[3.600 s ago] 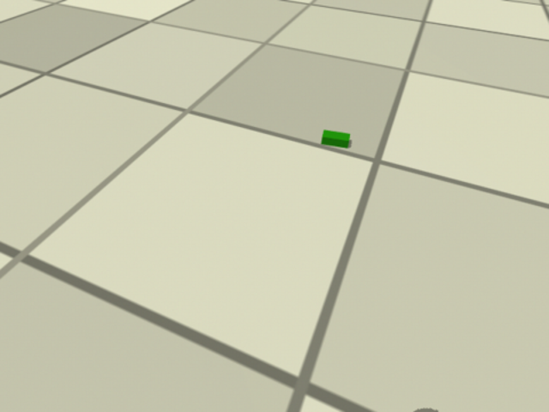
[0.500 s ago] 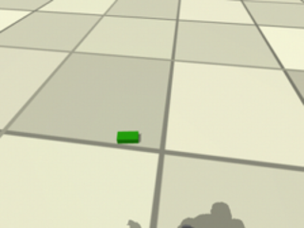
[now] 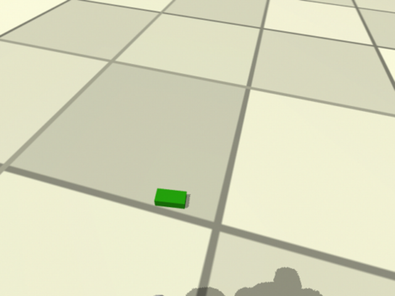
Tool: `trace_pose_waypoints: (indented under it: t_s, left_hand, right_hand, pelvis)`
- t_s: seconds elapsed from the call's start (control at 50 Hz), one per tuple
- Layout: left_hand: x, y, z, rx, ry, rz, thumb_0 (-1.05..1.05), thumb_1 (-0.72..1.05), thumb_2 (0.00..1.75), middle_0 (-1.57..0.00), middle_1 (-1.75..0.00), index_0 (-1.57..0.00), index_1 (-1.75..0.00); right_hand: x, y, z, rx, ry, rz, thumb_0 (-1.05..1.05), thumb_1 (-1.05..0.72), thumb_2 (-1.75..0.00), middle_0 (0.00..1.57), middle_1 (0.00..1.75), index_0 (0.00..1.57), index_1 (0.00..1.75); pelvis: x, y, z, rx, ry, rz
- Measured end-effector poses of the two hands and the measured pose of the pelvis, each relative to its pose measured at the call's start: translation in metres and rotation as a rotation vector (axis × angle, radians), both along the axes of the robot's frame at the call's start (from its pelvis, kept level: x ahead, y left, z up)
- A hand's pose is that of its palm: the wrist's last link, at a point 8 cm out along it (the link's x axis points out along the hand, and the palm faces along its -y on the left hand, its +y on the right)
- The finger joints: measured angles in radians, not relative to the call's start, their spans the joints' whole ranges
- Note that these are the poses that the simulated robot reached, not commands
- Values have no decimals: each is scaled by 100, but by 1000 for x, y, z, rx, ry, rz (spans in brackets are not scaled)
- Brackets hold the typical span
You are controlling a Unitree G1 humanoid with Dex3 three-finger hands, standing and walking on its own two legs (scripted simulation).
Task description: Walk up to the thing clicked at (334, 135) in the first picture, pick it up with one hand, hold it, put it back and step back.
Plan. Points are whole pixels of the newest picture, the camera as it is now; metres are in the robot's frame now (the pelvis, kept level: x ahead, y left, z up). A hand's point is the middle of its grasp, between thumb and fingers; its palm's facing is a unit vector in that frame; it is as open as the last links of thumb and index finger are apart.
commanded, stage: walk up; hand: left
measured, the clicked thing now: (170, 198) +0.73 +0.17 -0.73
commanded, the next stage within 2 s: none
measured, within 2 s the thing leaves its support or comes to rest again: neither
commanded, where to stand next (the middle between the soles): +0.35 -0.05 m, yaw +0 degrees
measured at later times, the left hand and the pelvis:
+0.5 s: hand (109, 250) +0.24 +0.22 -0.11, palm faces -0.03 -0.90 -0.44, open 7.4 cm; pelvis +0.16 -0.06 +0.00, yaw -1 degrees
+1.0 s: hand (119, 222) +0.33 +0.23 -0.15, palm faces -0.06 -0.92 -0.38, open 7.4 cm; pelvis +0.27 -0.04 +0.00, yaw +1 degrees
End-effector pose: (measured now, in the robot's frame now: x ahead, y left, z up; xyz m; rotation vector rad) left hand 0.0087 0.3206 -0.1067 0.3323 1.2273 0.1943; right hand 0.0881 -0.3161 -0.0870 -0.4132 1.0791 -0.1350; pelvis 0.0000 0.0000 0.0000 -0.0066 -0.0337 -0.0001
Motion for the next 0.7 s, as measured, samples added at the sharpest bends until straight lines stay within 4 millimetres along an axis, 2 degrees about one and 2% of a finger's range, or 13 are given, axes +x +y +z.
trace_pose_waypoints:
  t_s: [0.08, 0.14, 0.22, 0.32, 0.42, 0.48, 0.56, 0.64, 0.7]
  left_hand:
    - [35, -1, -8, -12, 31, -12, 1, 90, 90, -20, -30, -20, -30]
    - [68, -5, -3, -21, 6, -36, 1, 90, 90, -20, -30, -20, -30]
    - [112, -12, 7, -22, -31, -66, 1, 90, 90, -20, -30, -20, -30]
    - [165, -26, 21, 9, -60, -97, 1, 90, 90, -20, -30, -20, -30]
    - [211, -43, 27, 80, -129, -96, 0, 90, 90, -20, -30, -20, -30]
    - [223, -54, 36, 87, -155, -74, 0, 90, 90, -20, -30, -20, -30]
    - [229, -63, 46, 86, -135, -52, 0, 90, 90, -20, -30, -21, -30]
    - [233, -61, 45, 82, -101, -33, 0, 90, 90, -20, -30, -21, -30]
    - [239, -54, 37, 79, -71, -18, 0, 90, 90, -20, -30, -21, -30]
  right_hand:
    - [32, 5, 8, -8, -72, -25, 1, -91, -89, 20, 30, 21, 30]
    - [43, 4, 16, -9, -79, -45, 1, -90, -89, 20, 30, 21, 30]
    - [50, -6, 18, -8, -48, -58, 1, -90, -89, 21, 30, 21, 30]
    - [58, -31, 4, 11, 7, -92, 1, -90, -89, 21, 30, 21, 30]
    - [81, -62, -25, 28, 64, -114, 1, -90, -89, 21, 30, 21, 30]
    - [105, -66, -29, 42, 91, -101, 1, -91, -89, 20, 30, 21, 30]
    - [141, -65, -23, 68, 81, -72, 1, -91, -89, 20, 30, 20, 30]
    - [173, -61, -16, 73, 85, -43, 1, -91, -89, 20, 30, 21, 30]
    - [197, -56, -13, 57, 86, -31, 1, -91, -89, 20, 30, 21, 30]
  pelvis:
    - [27, 4, 0, 11, -13, -3]
    - [46, 1, 7, 19, -16, -10]
    - [70, -7, 12, 24, -16, -18]
    - [105, -25, 11, 34, -13, -25]
    - [143, -52, -4, 15, -20, -18]
    - [158, -59, 1, 23, -25, -13]
    - [179, -63, 11, 17, -22, -4]
    - [202, -63, 15, 10, -16, 4]
    - [219, -59, 13, 5, -14, 9]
